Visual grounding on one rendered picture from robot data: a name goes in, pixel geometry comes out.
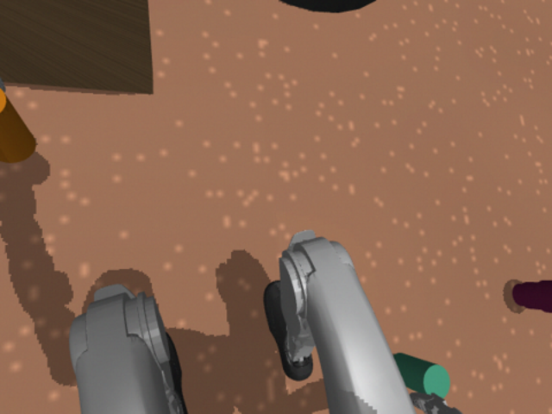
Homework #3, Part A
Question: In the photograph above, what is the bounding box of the right robot foot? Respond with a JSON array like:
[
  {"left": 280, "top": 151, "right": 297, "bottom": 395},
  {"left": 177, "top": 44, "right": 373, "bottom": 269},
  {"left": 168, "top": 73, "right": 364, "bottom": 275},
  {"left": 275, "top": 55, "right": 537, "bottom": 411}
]
[{"left": 264, "top": 280, "right": 313, "bottom": 381}]

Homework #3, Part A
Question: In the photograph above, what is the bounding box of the left robot foot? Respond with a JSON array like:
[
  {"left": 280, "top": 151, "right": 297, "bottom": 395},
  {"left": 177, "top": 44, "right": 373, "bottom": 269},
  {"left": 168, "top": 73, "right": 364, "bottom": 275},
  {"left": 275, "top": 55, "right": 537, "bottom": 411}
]
[{"left": 166, "top": 333, "right": 188, "bottom": 414}]

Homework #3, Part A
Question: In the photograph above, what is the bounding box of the right robot hand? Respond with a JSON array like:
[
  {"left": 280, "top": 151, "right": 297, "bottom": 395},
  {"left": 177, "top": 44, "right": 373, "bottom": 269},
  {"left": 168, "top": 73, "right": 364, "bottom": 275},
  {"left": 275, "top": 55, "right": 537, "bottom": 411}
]
[{"left": 409, "top": 392, "right": 462, "bottom": 414}]

